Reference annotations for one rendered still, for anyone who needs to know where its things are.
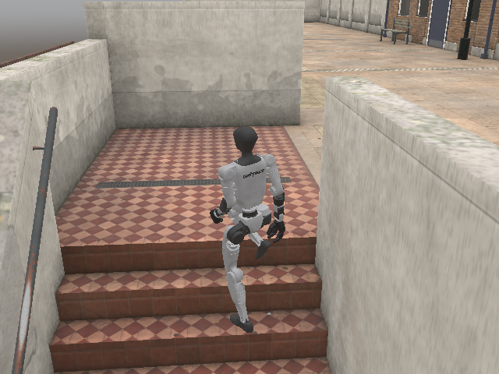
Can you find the humanoid robot head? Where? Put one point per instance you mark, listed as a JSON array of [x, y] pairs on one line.
[[245, 138]]

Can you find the robot right upper arm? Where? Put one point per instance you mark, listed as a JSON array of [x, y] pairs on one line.
[[273, 174]]

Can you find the right robot hand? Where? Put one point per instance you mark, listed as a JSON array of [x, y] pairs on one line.
[[273, 228]]

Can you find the left robot forearm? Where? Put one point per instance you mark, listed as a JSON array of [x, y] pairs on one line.
[[222, 209]]

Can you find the humanoid robot torso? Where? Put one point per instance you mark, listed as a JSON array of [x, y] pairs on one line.
[[249, 184]]

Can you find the right robot forearm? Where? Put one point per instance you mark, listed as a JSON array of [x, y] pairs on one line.
[[279, 207]]

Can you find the robot left upper arm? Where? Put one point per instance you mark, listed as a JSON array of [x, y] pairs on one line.
[[226, 174]]

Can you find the left robot hand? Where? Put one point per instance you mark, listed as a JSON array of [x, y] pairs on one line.
[[215, 219]]

